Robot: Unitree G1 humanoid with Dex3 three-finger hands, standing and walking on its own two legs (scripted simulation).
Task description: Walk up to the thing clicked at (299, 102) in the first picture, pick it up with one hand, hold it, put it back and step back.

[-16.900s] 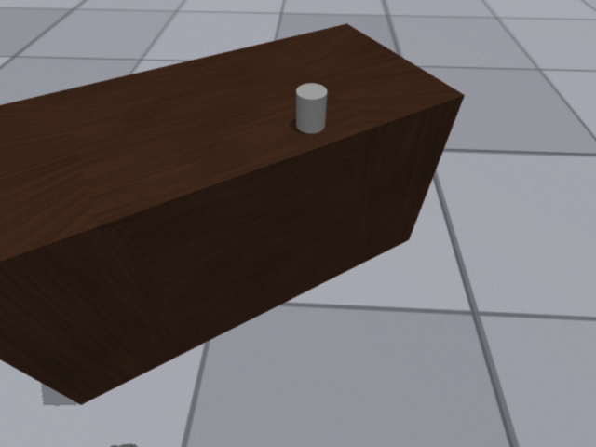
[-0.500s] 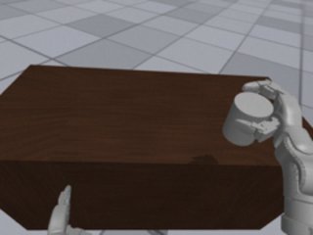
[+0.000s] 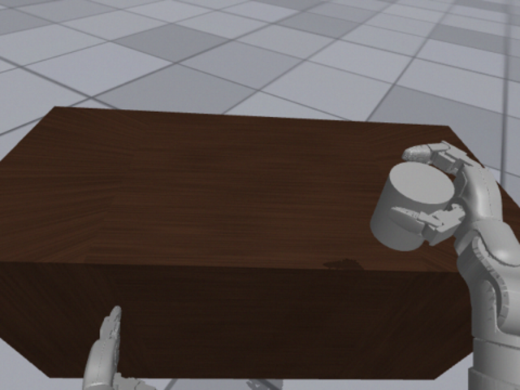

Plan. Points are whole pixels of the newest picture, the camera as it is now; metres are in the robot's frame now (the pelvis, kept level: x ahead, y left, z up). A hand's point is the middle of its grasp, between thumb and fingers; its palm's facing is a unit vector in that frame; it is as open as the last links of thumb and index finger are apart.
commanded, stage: hold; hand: right
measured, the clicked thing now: (407, 207) +0.32 -0.17 +0.18
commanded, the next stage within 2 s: crouch in 1.50 s
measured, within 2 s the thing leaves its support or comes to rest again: neither
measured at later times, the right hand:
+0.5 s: hand (415, 189) +0.33 -0.17 +0.21, palm faces +0.09 +1.00 -0.04, open 11.0 cm
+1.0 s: hand (417, 188) +0.33 -0.17 +0.21, palm faces +0.10 +0.99 -0.03, open 11.0 cm
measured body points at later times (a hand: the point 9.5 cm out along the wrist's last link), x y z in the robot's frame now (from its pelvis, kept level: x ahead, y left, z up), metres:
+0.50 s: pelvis +0.01 +0.00 +0.00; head -0.03 +0.03 +0.45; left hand +0.18 +0.26 -0.07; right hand +0.32 -0.22 +0.21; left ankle +0.03 +0.14 -0.73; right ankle +0.02 -0.14 -0.73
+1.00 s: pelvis +0.01 +0.00 +0.00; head -0.03 +0.03 +0.45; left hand +0.18 +0.26 -0.07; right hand +0.32 -0.23 +0.21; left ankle +0.03 +0.14 -0.73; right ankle +0.02 -0.14 -0.73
